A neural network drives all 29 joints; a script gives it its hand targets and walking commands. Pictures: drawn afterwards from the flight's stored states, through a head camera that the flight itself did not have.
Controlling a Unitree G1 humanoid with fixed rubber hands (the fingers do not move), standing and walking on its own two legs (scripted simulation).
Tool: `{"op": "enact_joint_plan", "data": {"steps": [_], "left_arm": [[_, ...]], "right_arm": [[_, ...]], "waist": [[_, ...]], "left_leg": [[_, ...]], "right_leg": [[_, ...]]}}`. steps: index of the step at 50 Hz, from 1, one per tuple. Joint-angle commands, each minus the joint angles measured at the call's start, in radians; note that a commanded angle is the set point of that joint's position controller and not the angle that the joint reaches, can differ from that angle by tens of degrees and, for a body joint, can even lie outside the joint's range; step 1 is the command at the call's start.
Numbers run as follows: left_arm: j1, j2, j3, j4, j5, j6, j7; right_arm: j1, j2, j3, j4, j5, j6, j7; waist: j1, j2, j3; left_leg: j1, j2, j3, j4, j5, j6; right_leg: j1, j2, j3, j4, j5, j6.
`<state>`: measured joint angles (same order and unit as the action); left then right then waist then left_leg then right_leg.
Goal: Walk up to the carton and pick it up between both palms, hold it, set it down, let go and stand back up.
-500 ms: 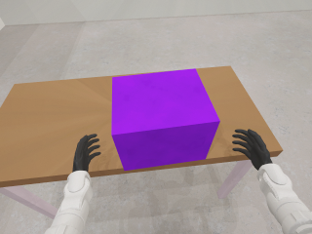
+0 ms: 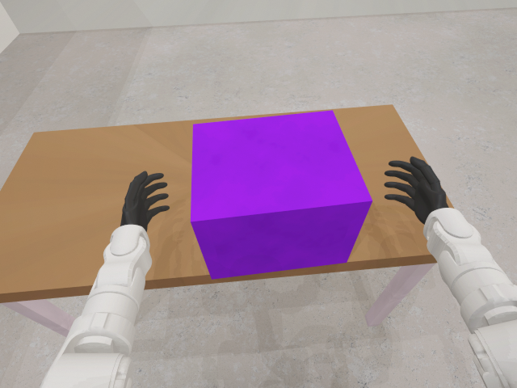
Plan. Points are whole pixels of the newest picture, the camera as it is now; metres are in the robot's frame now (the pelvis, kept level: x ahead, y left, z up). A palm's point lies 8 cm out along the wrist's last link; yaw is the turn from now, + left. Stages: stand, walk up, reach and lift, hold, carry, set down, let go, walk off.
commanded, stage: reach and lift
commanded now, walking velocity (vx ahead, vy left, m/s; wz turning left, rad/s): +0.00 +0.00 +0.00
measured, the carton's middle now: (271, 195) +0.47 +0.04 -0.02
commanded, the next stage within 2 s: none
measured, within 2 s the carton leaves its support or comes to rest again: neither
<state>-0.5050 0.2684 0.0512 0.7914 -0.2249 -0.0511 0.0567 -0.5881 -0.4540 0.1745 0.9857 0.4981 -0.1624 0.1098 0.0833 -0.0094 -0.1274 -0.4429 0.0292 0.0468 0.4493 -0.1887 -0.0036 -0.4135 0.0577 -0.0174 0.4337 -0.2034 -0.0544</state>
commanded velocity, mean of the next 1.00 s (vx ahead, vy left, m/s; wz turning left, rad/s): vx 0.00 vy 0.00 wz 0.00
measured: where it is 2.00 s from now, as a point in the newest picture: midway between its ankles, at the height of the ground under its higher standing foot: outside the picture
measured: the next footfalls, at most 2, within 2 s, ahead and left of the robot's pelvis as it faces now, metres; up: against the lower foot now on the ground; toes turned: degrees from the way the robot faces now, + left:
none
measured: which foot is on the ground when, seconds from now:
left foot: down 0.00-1.00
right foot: down 0.00-1.00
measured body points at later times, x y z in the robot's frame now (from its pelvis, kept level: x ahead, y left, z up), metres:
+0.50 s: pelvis +0.00 +0.00 +0.00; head +0.06 +0.00 +0.44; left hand +0.42 +0.27 +0.09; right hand +0.48 -0.20 +0.11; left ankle +0.01 +0.12 -0.74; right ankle +0.00 -0.08 -0.74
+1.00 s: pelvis +0.00 -0.01 -0.01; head +0.08 +0.00 +0.43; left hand +0.45 +0.28 +0.12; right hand +0.52 -0.19 +0.14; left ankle +0.01 +0.12 -0.74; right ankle +0.00 -0.08 -0.74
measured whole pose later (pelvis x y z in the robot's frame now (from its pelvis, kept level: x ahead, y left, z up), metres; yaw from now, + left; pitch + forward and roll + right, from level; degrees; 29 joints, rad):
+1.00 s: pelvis +0.00 -0.01 -0.01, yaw +1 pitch +22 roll -1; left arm -1.11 0.38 -0.07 1.23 -0.33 0.03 0.06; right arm -1.20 -0.51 0.24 1.38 0.55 -0.01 0.10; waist 0.11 -0.03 -0.25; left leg -0.71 0.04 0.02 0.49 -0.17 -0.01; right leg -0.67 0.07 -0.04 0.45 -0.18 -0.06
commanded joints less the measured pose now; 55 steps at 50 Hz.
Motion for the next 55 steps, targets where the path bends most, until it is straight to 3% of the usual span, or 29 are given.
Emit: {"op": "enact_joint_plan", "data": {"steps": [1, 16, 41, 48, 55], "left_arm": [[-0.426, 0.160, 0.035, -0.153, -0.002, -0.015, 0.001], [-0.656, 0.208, 0.026, -0.083, -0.022, 0.041, 0.006], [-1.049, 0.294, -0.074, 0.194, -0.110, 0.053, 0.017], [-1.038, 0.280, -0.095, 0.319, -0.102, 0.027, -0.002], [-0.943, 0.232, -0.088, 0.395, -0.064, -0.085, -0.031]], "right_arm": [[-0.420, -0.203, -0.063, -0.118, 0.005, -0.017, -0.006], [-0.666, -0.245, -0.042, -0.028, 0.021, 0.043, -0.027], [-1.034, -0.254, 0.014, 0.191, 0.054, 0.106, -0.019], [-1.028, -0.233, 0.040, 0.291, 0.054, 0.099, -0.015], [-0.913, -0.184, 0.042, 0.328, 0.036, 0.025, -0.019]], "waist": [[0.006, -0.032, -0.456], [0.019, -0.030, -0.614], [0.035, -0.047, -0.786], [0.034, -0.058, -0.750], [0.040, -0.047, -0.693]], "left_leg": [[0.231, -0.008, -0.031, 0.016, 0.283, 0.003], [0.193, -0.007, -0.028, 0.045, 0.352, -0.010], [0.036, -0.001, -0.017, 0.060, 0.329, -0.022], [-0.017, 0.003, -0.017, 0.053, 0.339, -0.020], [-0.054, 0.003, -0.016, 0.048, 0.359, -0.019]], "right_leg": [[0.140, -0.025, 0.036, -0.029, 0.280, 0.076], [0.138, -0.013, 0.015, -0.003, 0.379, 0.090], [0.142, -0.020, -0.009, 0.063, 0.463, 0.101], [0.163, -0.030, -0.005, 0.073, 0.486, 0.106], [0.138, -0.038, -0.004, 0.064, 0.428, 0.103]]}}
